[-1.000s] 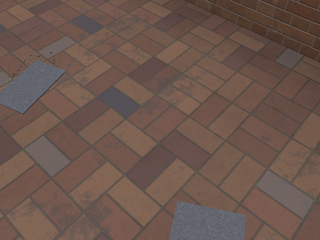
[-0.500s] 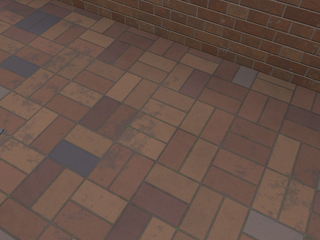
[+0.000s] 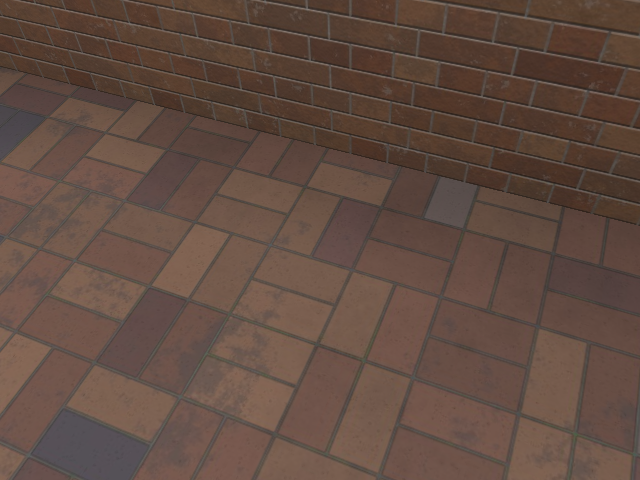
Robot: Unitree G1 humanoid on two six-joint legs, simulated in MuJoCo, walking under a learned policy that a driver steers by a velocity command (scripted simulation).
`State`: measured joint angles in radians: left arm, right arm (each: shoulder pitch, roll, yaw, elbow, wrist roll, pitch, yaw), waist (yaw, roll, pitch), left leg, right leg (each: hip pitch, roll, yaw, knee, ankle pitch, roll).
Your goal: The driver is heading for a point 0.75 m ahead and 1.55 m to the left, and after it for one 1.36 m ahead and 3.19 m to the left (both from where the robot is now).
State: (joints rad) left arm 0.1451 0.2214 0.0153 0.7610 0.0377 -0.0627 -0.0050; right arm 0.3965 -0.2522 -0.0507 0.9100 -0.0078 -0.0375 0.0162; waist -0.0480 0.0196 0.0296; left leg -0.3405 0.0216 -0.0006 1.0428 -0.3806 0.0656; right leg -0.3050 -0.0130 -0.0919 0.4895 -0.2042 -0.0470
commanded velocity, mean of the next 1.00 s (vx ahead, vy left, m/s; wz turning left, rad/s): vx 0.50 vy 0.00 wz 0.54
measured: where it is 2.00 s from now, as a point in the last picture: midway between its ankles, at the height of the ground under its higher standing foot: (112, 332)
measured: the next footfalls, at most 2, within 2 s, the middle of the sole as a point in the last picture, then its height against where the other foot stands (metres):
left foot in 0.40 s outside the picture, level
right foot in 0.92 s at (284, 391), level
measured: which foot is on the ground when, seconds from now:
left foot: up 0.00-0.38, down 0.40-0.94, up 0.96-1.00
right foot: down 0.00-0.42, up 0.44-0.90, down 0.92-1.00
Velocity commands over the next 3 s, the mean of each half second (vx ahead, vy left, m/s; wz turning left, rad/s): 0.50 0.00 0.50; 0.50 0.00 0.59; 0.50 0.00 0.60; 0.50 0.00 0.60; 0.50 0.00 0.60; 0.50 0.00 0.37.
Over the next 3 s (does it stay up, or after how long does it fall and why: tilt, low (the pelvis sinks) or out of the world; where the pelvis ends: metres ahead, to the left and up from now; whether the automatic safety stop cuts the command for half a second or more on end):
stays up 0.90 1.08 0.00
